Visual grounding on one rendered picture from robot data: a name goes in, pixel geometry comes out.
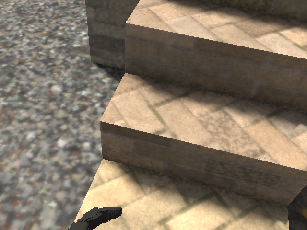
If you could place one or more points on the left robot hand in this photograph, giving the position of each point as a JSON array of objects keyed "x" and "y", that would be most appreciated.
[{"x": 93, "y": 218}]

